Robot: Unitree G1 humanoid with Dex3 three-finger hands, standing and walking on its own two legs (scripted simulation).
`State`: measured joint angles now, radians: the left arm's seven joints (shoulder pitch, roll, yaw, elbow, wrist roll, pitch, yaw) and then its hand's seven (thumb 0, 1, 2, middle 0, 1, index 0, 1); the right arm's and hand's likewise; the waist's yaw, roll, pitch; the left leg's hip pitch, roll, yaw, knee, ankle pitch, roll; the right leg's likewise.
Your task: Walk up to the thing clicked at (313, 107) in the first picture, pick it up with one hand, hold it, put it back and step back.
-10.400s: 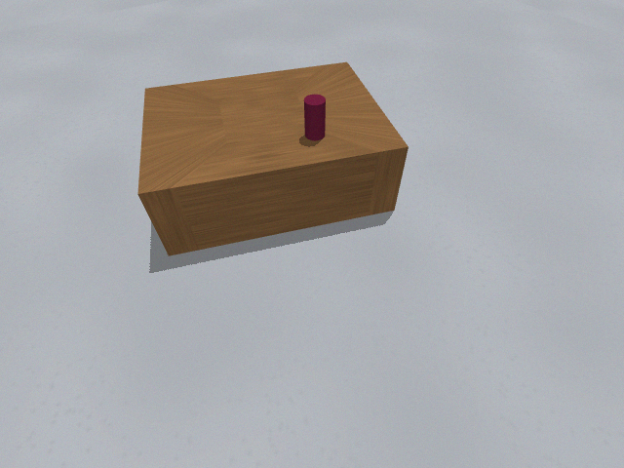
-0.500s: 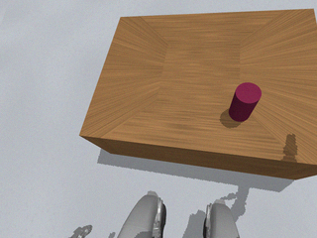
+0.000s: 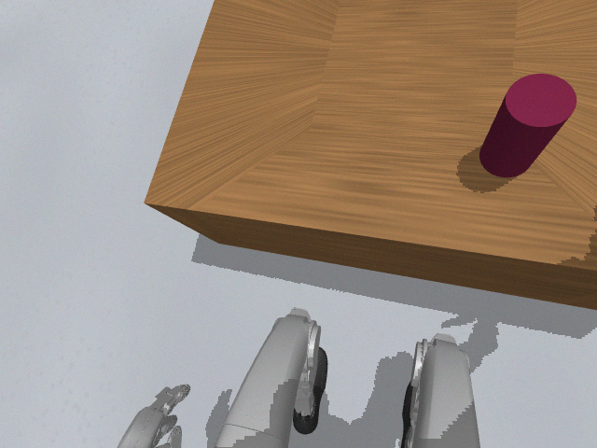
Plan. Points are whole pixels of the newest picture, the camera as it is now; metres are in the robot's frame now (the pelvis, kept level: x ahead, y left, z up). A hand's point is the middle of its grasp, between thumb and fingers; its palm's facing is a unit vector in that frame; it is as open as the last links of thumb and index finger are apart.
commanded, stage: approach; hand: right
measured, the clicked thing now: (520, 131) +0.58 -0.22 -0.14
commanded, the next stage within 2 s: close in in 0.18 s
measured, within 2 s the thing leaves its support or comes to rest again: neither
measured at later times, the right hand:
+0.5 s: hand (564, 160) +0.54 -0.28 -0.16, palm faces +0.16 +0.99 -0.03, open 17.6 cm
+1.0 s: hand (528, 147) +0.56 -0.23 -0.15, palm faces +0.16 +0.99 -0.02, open 17.7 cm
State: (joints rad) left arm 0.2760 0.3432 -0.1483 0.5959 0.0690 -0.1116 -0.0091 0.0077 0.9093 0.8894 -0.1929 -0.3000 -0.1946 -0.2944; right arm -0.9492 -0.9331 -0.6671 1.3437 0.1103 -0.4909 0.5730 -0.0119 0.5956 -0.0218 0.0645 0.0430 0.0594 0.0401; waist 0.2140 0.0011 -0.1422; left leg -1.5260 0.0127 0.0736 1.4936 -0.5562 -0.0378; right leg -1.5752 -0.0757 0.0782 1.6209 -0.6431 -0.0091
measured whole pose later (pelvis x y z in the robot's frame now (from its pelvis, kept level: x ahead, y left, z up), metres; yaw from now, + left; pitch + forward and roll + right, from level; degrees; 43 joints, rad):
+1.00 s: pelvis -0.04 +0.01 -0.18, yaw +1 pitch +37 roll +8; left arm 0.27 0.33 -0.14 0.56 0.08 0.07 -0.05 0.00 0.91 0.89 -0.20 -0.31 -0.20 -0.30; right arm -1.19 -0.75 -0.51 1.14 -0.04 -0.31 0.18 -0.01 0.59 -0.04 0.04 0.04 0.04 0.04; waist 0.29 -0.03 -0.07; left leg -2.11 0.04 0.06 2.10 -0.62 -0.04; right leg -2.16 -0.03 0.12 2.20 -0.69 0.00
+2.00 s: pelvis -0.04 +0.01 -0.18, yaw +0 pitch +37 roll +8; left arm 0.26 0.30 -0.15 0.57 0.08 0.09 -0.06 0.00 0.91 0.89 -0.20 -0.30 -0.20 -0.30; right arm -1.25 -0.74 -0.45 1.16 -0.05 -0.31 0.12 -0.01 0.38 -0.63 0.73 0.71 0.74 0.74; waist 0.29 -0.03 -0.06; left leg -2.12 0.05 0.06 2.11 -0.64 -0.03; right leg -2.17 -0.02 0.12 2.21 -0.69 0.01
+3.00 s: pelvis -0.02 +0.01 -0.09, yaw -1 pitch +38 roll +5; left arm 0.28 0.28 -0.07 0.61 0.05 0.04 -0.02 0.01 0.91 0.88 -0.20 -0.31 -0.21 -0.30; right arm -1.16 -0.66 -0.48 1.15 -0.03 -0.29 0.10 -0.02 0.55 -1.11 0.63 0.99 0.65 1.01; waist 0.27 -0.04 -0.11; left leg -1.88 0.03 0.04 1.84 -0.62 -0.03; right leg -1.90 -0.05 0.07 1.91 -0.69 0.01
